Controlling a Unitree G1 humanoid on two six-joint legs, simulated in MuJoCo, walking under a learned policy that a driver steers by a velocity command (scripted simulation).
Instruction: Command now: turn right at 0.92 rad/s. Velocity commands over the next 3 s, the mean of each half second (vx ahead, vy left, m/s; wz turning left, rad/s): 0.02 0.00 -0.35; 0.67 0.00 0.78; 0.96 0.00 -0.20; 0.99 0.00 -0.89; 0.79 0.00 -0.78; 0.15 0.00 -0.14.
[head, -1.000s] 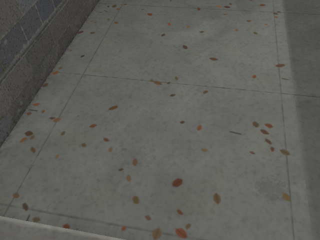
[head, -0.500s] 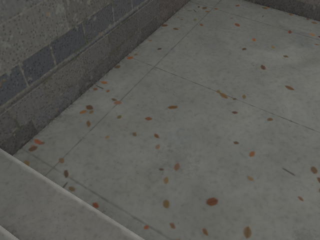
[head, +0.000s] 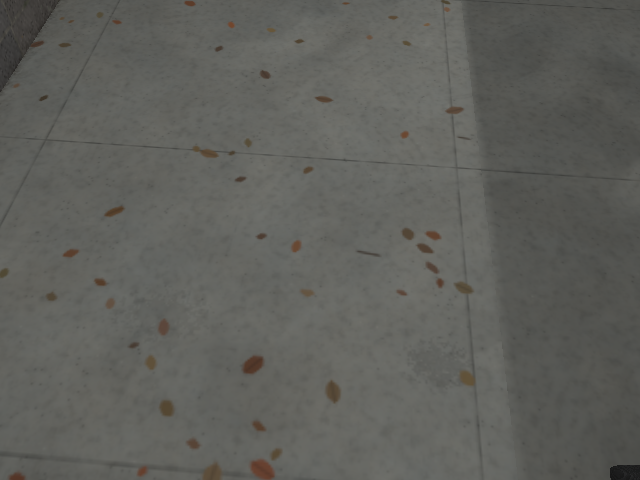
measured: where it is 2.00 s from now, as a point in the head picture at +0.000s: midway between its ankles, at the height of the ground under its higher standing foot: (147, 331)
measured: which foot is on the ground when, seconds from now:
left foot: up 0.00-0.32, down 0.34-0.60, up 0.62-1.00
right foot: down 0.00-1.00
